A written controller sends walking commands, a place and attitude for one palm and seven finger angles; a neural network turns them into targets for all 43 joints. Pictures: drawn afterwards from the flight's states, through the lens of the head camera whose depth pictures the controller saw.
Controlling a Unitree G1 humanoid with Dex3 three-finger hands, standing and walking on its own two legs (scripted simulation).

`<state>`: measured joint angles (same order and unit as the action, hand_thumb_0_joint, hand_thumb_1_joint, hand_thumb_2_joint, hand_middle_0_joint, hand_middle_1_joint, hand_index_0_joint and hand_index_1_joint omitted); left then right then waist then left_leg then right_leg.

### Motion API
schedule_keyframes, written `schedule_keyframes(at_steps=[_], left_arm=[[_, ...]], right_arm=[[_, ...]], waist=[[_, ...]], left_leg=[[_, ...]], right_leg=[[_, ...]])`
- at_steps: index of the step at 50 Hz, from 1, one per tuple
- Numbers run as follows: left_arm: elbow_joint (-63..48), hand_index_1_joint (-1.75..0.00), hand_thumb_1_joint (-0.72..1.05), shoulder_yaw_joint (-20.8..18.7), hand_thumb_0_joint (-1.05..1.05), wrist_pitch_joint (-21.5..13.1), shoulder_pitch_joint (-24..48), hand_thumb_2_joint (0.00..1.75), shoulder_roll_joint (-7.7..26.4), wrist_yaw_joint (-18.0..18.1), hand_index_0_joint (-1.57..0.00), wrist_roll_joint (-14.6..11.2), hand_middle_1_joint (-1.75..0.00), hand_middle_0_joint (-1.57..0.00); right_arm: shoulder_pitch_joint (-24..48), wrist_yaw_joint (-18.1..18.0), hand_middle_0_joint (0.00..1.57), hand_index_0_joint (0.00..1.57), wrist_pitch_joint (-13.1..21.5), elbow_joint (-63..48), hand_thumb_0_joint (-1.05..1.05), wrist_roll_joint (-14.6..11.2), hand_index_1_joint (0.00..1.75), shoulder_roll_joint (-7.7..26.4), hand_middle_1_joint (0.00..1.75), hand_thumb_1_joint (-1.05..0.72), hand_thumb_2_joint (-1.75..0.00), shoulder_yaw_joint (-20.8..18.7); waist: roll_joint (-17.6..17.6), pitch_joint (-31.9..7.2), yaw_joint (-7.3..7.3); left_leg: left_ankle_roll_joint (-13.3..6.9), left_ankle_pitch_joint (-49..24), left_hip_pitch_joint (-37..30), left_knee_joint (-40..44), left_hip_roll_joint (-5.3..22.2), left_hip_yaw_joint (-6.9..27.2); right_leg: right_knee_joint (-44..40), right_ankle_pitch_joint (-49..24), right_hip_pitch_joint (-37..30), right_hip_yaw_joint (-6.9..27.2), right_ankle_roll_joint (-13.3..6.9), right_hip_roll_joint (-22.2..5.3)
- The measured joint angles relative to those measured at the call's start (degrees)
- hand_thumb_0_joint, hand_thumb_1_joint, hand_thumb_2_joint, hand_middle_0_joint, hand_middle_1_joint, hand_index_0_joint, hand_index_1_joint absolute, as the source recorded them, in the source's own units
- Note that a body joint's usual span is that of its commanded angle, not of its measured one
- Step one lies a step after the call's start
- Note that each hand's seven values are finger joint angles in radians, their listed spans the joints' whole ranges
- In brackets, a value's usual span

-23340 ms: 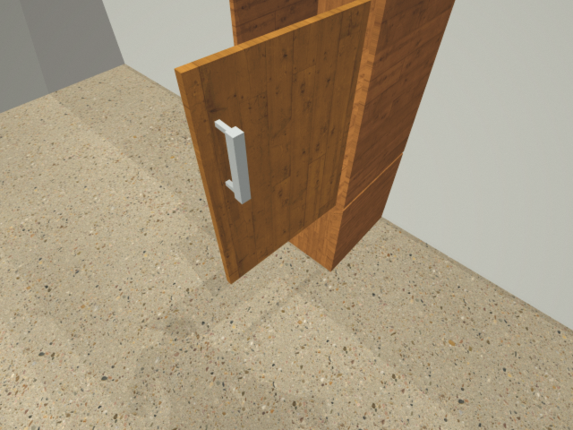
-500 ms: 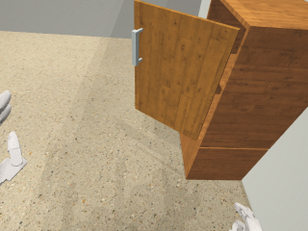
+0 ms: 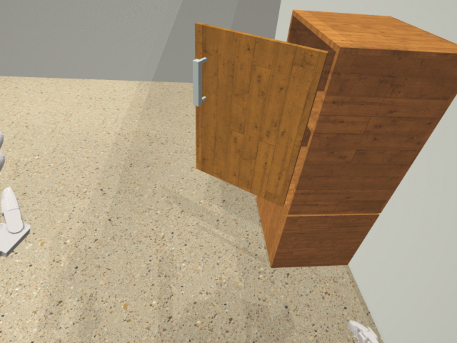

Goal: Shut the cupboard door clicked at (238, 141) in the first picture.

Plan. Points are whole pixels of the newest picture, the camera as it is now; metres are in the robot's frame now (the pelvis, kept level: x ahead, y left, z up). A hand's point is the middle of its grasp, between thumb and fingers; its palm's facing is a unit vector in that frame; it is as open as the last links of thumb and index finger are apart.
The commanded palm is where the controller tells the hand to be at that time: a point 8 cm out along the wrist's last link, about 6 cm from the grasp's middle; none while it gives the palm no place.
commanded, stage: stop stepping back and stand still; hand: left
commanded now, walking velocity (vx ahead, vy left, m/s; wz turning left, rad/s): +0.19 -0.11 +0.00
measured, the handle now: (200, 81) +0.90 +0.14 +0.10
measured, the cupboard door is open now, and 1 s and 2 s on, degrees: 55 55 55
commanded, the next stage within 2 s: let the arm hang, fingers relaxed in 1.30 s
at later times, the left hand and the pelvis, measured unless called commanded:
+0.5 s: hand out of the picture +0.17 +0.30 +0.21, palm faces +0.30 -0.83 -0.46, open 7.4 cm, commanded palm +0.12 +0.35 +0.20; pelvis -0.04 +0.06 +0.03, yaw -4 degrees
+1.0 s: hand out of the picture +0.22 +0.35 +0.20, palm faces +0.32 -0.79 -0.52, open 7.4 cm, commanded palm +0.15 +0.40 +0.20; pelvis -0.01 +0.11 +0.02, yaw -4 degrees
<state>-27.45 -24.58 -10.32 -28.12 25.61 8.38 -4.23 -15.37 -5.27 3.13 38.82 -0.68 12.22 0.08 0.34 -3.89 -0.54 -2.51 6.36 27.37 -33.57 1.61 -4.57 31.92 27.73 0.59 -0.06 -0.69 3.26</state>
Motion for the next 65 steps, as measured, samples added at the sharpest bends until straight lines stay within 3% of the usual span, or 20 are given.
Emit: schedule_keyframes(at_steps=[6, 8, 10, 12, 15, 17, 19, 21, 25, 27, 29, 31, 33, 38, 39, 44, 47, 49, 55, 65], left_arm=[[4.7, -0.30, 0.89, 0.6, 0.01, 2.2, 4.1, 0.90, -3.0, 0.1, -0.21, -0.1, -0.30, -0.21], [2.1, -0.30, 0.89, 0.9, 0.02, 1.6, 2.8, 0.90, -2.8, -0.2, -0.21, -0.2, -0.30, -0.21], [-2.2, -0.30, 0.89, 0.4, 0.02, 0.3, -0.4, 0.90, -2.0, -0.3, -0.21, 0.0, -0.30, -0.21], [-5.9, -0.30, 0.89, -0.6, 0.02, -0.9, -3.1, 0.90, -1.1, -0.2, -0.21, 0.2, -0.30, -0.21], [-5.3, -0.30, 0.88, -1.5, 0.01, -1.6, 1.0, 0.90, -0.4, 0.2, -0.21, 0.4, -0.30, -0.21], [-2.7, -0.30, 0.88, -1.7, 0.01, -1.2, 4.3, 0.90, -0.5, 0.4, -0.21, 0.5, -0.30, -0.21], [-1.6, -0.30, 0.88, -1.9, 0.02, -0.2, 5.1, 0.90, -0.5, 0.4, -0.21, 0.4, -0.30, -0.21], [-2.3, -0.30, 0.89, -1.8, 0.02, 0.4, 2.6, 0.90, -0.3, 0.2, -0.21, 0.0, -0.30, -0.21], [-6.7, -0.30, 0.89, -1.0, 0.02, 1.1, -6.9, 0.90, 1.2, -0.5, -0.21, -0.1, -0.30, -0.21], [-9.2, -0.30, 0.89, -2.0, 0.02, 1.6, -10.7, 0.90, 3.6, -0.5, -0.21, 0.1, -0.30, -0.21], [-9.1, -0.30, 0.89, -1.1, 0.01, 1.7, -9.8, 0.90, 3.2, -0.8, -0.21, 0.6, -0.30, -0.21], [-6.1, -0.30, 0.88, -0.1, 0.01, 1.1, -6.7, 0.90, 2.1, -0.5, -0.21, 1.0, -0.30, -0.22], [-2.1, -0.30, 0.88, 0.3, 0.01, 1.0, -3.6, 0.90, 0.5, 0.3, -0.22, 1.3, -0.30, -0.22], [1.9, -0.30, 0.88, 2.0, 0.01, 2.1, 2.3, 0.90, -5.2, 2.6, -0.21, 1.8, -0.30, -0.21], [1.4, -0.30, 0.89, 2.3, 0.01, 2.0, 2.8, 0.90, -5.7, 2.8, -0.21, 1.8, -0.30, -0.21], [-2.6, -0.30, 0.89, 0.9, 0.02, 0.9, 1.1, 0.90, -2.5, 1.8, -0.21, 1.9, -0.30, -0.21], [-5.1, -0.30, 0.89, -1.4, 0.02, -0.6, -1.3, 0.90, 1.5, 1.3, -0.21, 1.9, -0.30, -0.21], [-5.5, -0.30, 0.89, -2.6, 0.02, -1.7, -3.4, 0.90, 2.6, 1.0, -0.21, 1.8, -0.30, -0.21], [-2.9, -0.30, 0.89, -2.3, 0.01, -1.8, -8.8, 0.90, 1.5, 0.9, -0.21, 1.0, -0.30, -0.22], [-0.6, -0.30, 0.89, 1.2, 0.02, -0.2, -4.7, 0.90, -1.8, 1.2, -0.21, 1.8, -0.30, -0.22]], right_arm=[[-1.4, -0.9, 0.21, 0.20, -0.4, -0.4, 0.01, 0.2, 0.30, 0.4, 0.30, -0.90, -0.90, -0.5], [-1.5, -0.5, 0.21, 0.20, 0.2, -0.9, 0.01, 0.3, 0.30, 0.1, 0.30, -0.90, -0.90, -0.5], [-1.7, 0.2, 0.21, 0.21, 0.4, -0.5, 0.01, 0.3, 0.30, -0.2, 0.30, -0.90, -0.90, -0.3], [-2.4, 0.5, 0.21, 0.21, 0.6, -0.1, 0.01, 0.3, 0.30, -0.4, 0.30, -0.90, -0.90, -0.3], [-0.8, 0.2, 0.21, 0.21, 2.0, 0.9, 0.01, 0.4, 0.30, -1.3, 0.30, -0.90, -0.90, -0.5], [0.9, 0.5, 0.21, 0.20, 2.9, 1.1, 0.01, 0.9, 0.30, -2.2, 0.30, -0.90, -0.90, 0.0], [1.9, 1.4, 0.21, 0.20, 3.2, 0.6, 0.01, 1.3, 0.30, -3.3, 0.30, -0.90, -0.90, 0.6], [2.0, 2.4, 0.21, 0.21, 3.0, -0.9, 0.01, 1.6, 0.30, -4.2, 0.30, -0.90, -0.90, 0.9], [1.2, 3.4, 0.21, 0.21, 1.8, -4.6, 0.01, 1.2, 0.30, -4.6, 0.30, -0.90, -0.90, 1.2], [1.4, 3.2, 0.21, 0.21, 0.8, -6.2, 0.01, 1.0, 0.30, -4.5, 0.30, -0.90, -0.90, 1.3], [3.3, 2.7, 0.21, 0.21, -0.2, -4.6, 0.01, 1.1, 0.30, -2.9, 0.30, -0.90, -0.90, 0.7], [3.8, 2.3, 0.21, 0.21, -1.2, -1.6, 0.01, 1.4, 0.30, -2.1, 0.30, -0.90, -0.90, 0.3], [2.4, 1.9, 0.21, 0.21, -1.9, -0.2, 0.01, 1.1, 0.30, -1.9, 0.30, -0.90, -0.90, 0.2], [-0.6, 0.1, 0.21, 0.21, -0.4, -0.2, 0.01, 0.9, 0.30, 0.8, 0.30, -0.90, -0.90, -0.2], [-0.2, -0.2, 0.21, 0.21, 0.2, 0.0, 0.01, 0.9, 0.30, 1.0, 0.30, -0.90, -0.90, -0.4], [2.3, 0.6, 0.20, 0.20, 2.3, -1.9, 0.01, 1.4, 0.30, -1.6, 0.30, -0.90, -0.90, 0.0], [2.5, 1.8, 0.21, 0.20, 3.1, -3.6, 0.01, 1.0, 0.30, -3.3, 0.30, -0.90, -0.90, 1.2], [2.6, 2.3, 0.21, 0.21, 2.9, -3.9, 0.01, 0.6, 0.30, -3.7, 0.30, -0.90, -0.90, 1.8], [2.7, 2.5, 0.21, 0.21, 0.9, -3.1, 0.01, -0.2, 0.30, -2.9, 0.30, -0.90, -0.90, 1.5], [4.3, 0.8, 0.21, 0.21, -0.3, -3.3, 0.01, -0.4, 0.30, -0.7, 0.30, -0.90, -0.90, 0.0]], waist=[[0.3, -0.7, -2.75], [0.0, 0.8, -2.67], [-1.1, 1.7, -1.23], [-1.9, 1.2, -0.51], [-3.3, 4.1, -0.56], [-2.8, 6.0, -0.77], [-2.0, 7.0, -1.08], [-0.9, 6.9, -1.51], [0.4, 4.6, -1.50], [-2.2, 3.2, -0.42], [-1.3, 4.0, 1.52], [-1.0, 3.3, 2.13], [-1.9, 1.1, 2.19], [-1.9, -0.9, 0.91], [-2.5, -0.1, 0.49], [-4.2, 4.4, -0.82], [-3.9, 5.6, -1.48], [-2.6, 5.8, -1.77], [0.6, 4.4, -1.60], [-0.7, 4.7, -0.38]], left_leg=[[2.4, 5.7, 1.7, -1.3, -1.5, 0.5], [4.0, 9.0, 3.2, -3.5, -1.4, 0.7], [4.6, 10.0, 3.2, -9.5, -0.9, 1.3], [3.8, 8.7, 0.3, -9.1, -0.4, 2.2], [-1.5, 5.0, 0.2, -8.4, -1.6, 1.0], [-1.1, 3.3, -1.4, -4.5, -1.6, 0.7], [1.9, 0.5, -3.8, 1.7, -1.1, 0.5], [4.1, -0.8, -6.1, 8.1, -0.5, 0.0], [4.3, 4.7, -6.6, 12.7, -0.8, -2.2], [5.0, 11.1, -2.1, 5.9, -2.7, -4.7], [4.7, 14.6, 2.8, -8.9, -2.2, -1.6], [4.3, 15.2, 3.7, -17.3, -1.2, 1.0], [3.6, 14.6, 2.0, -18.4, 0.3, 2.2], [2.1, 13.8, -9.1, -4.3, 3.8, 3.1], [2.7, 13.1, -10.0, -2.9, 3.1, 2.7], [3.0, 12.1, -11.8, -0.9, 1.6, 0.4], [3.2, 11.5, -11.9, 0.4, 1.7, 0.3], [3.4, 12.0, -11.5, 0.2, 2.3, 0.5], [3.3, 12.8, -11.6, 1.2, 2.2, 0.0], [2.9, 12.2, -13.3, 2.3, 1.0, -0.2]], right_leg=[[2.2, 3.4, 1.9, -0.5, -2.0, -0.9], [2.1, 2.3, 2.8, -0.8, -2.2, -1.1], [2.7, -0.4, 3.7, -0.7, -2.5, -2.0], [4.8, 1.2, 4.9, -0.3, -1.2, -2.3], [13.2, 3.6, 9.2, 1.2, -0.7, -2.5], [18.6, 3.3, 13.0, 2.2, -0.7, -0.7], [20.0, 2.5, 15.7, 1.1, -0.9, 0.9], [16.8, 1.8, 16.2, -1.7, -1.1, 2.1], [2.4, 1.1, 11.4, -7.2, -2.0, 3.2], [-5.6, 1.1, 8.8, -5.2, -4.8, 1.3], [-4.6, -10.4, 10.6, -5.1, -5.8, 0.8], [-2.7, -11.5, 10.6, -5.4, -4.8, 0.4], [-2.3, -9.8, 10.4, -5.6, -3.7, -0.6], [0.7, -6.7, 11.0, -7.0, -1.5, -2.7], [2.5, -5.7, 11.6, -6.9, -0.7, -3.9], [7.9, -4.5, 15.3, -2.6, 0.5, -3.9], [1.1, -10.3, 14.7, -3.4, 0.8, -3.1], [-1.4, -11.4, 14.0, -3.7, -0.4, -2.4], [-2.1, -10.1, 14.1, -3.3, -0.5, -2.4], [-1.2, -9.5, 13.3, -3.0, 0.0, -3.6]])
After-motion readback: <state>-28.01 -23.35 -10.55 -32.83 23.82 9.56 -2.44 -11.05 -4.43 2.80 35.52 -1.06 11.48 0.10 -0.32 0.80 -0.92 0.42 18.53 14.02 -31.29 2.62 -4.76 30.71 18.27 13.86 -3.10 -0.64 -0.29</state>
